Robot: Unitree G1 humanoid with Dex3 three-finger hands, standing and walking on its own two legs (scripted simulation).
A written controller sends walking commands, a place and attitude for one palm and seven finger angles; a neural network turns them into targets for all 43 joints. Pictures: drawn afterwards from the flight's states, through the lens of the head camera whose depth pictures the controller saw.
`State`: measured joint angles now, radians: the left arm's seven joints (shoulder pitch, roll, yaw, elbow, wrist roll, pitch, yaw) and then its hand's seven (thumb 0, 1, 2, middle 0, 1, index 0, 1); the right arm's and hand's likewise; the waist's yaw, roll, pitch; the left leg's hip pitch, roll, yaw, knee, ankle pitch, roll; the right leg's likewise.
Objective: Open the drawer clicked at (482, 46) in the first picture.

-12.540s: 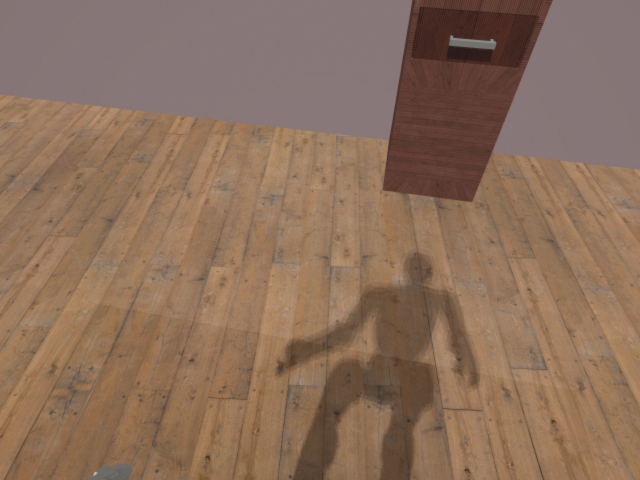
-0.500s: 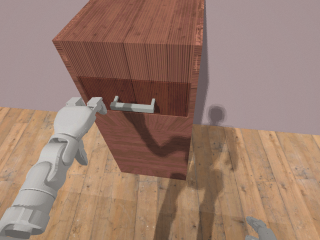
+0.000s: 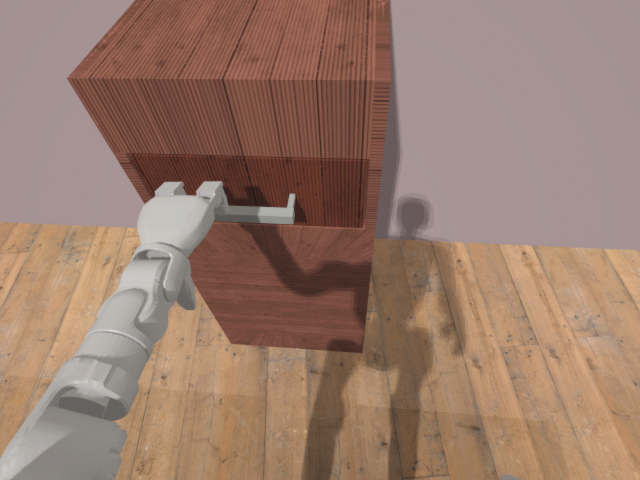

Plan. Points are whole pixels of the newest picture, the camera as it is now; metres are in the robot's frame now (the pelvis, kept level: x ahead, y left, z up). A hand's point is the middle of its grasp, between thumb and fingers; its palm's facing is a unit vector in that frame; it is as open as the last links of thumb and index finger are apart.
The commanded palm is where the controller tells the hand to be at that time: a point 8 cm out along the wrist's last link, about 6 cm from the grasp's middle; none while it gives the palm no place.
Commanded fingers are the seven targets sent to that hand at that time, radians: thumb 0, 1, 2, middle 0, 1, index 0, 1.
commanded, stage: move the hooked fingers above the handle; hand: left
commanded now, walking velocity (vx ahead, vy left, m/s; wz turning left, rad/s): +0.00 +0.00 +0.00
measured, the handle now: (250, 206) +0.54 +0.16 -0.03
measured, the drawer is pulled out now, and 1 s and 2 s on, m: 0.00 0.00 0.00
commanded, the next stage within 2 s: none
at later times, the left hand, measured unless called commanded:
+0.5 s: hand (233, 224) +0.45 +0.16 +0.03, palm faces -0.11 -0.02 -0.99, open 13.8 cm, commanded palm +0.45 +0.17 +0.09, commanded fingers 0.00 -0.50 0.30 -0.30 -1.20 -0.30 -1.20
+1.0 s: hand (242, 219) +0.47 +0.15 +0.03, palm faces -0.06 -0.05 -1.00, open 13.8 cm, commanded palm +0.46 +0.17 +0.09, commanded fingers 0.00 -0.50 0.30 -0.30 -1.20 -0.30 -1.20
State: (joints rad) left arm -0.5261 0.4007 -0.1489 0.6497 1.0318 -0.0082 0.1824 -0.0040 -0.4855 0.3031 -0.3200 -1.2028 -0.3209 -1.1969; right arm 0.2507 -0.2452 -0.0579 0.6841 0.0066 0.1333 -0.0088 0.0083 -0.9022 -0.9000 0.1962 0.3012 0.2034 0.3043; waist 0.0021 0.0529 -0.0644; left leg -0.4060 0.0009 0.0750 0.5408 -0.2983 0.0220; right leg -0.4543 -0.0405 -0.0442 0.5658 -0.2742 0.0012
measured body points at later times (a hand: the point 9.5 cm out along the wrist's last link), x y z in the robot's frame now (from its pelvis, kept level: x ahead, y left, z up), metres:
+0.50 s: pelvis +0.00 -0.01 -0.01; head +0.07 -0.03 +0.44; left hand +0.45 +0.16 +0.08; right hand +0.04 -0.28 -0.15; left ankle -0.02 +0.10 -0.73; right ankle +0.00 -0.12 -0.73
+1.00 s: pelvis +0.00 -0.01 -0.01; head +0.08 -0.02 +0.43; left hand +0.46 +0.15 +0.08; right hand +0.02 -0.28 -0.14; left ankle -0.02 +0.10 -0.73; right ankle +0.00 -0.12 -0.73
